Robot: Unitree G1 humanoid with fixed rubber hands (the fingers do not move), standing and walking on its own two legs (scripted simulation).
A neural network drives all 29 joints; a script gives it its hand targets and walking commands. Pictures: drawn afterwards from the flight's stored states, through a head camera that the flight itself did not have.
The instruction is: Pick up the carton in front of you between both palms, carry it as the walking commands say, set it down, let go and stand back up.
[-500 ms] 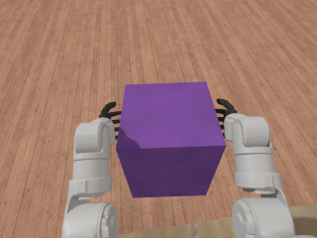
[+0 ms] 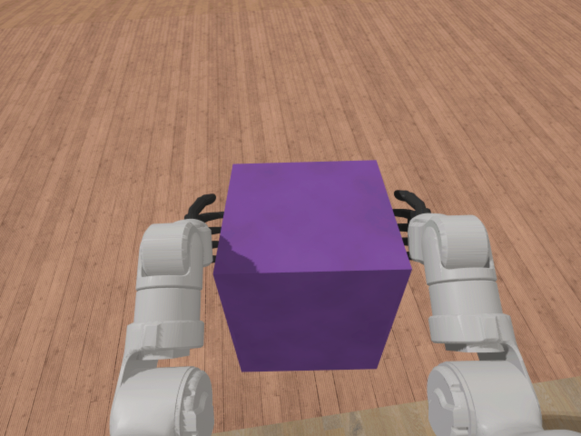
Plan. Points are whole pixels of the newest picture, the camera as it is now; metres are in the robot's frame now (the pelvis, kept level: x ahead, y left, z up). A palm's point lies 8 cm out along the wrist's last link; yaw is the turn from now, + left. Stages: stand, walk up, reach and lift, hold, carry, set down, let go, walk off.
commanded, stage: carry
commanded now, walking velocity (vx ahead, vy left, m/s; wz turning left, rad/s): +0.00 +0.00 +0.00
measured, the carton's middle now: (306, 269) +0.35 +0.00 +0.05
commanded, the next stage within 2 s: none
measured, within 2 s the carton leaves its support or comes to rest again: neither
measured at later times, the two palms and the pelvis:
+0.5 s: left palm (201, 201) +0.38 +0.14 +0.17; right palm (427, 204) +0.37 -0.16 +0.16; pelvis +0.02 -0.01 +0.00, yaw -1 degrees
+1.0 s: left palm (217, 126) +0.61 +0.16 +0.15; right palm (382, 119) +0.60 -0.14 +0.15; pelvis +0.22 +0.01 -0.01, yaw -2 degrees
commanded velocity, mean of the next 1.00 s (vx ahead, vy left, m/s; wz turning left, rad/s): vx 0.38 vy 0.00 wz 0.00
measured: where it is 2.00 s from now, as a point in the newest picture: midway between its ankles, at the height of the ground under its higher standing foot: (309, 303)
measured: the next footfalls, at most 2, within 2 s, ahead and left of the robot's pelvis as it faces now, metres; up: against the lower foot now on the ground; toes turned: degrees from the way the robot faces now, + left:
left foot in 0.94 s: +0.35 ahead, +0.10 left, +0.01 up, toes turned +6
right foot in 1.38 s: +0.61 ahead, -0.12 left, +0.03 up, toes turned -8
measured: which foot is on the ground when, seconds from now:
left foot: down 0.00-0.56, up 0.58-0.92, down 0.94-1.00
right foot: down 0.00-0.96, up 0.98-1.00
